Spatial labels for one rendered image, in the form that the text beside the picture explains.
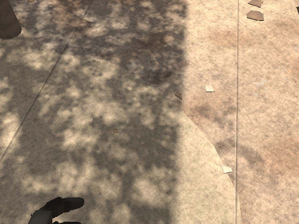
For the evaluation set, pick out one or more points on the robot left hand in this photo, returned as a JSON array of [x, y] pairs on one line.
[[55, 208]]

